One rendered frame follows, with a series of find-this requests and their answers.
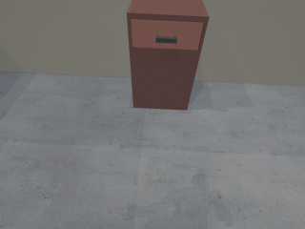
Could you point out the drawer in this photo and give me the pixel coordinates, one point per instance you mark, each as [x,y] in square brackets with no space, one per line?
[144,34]

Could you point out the cabinet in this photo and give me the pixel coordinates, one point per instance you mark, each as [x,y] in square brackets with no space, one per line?
[163,78]

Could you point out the handle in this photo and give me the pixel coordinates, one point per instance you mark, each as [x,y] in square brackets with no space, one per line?
[166,39]

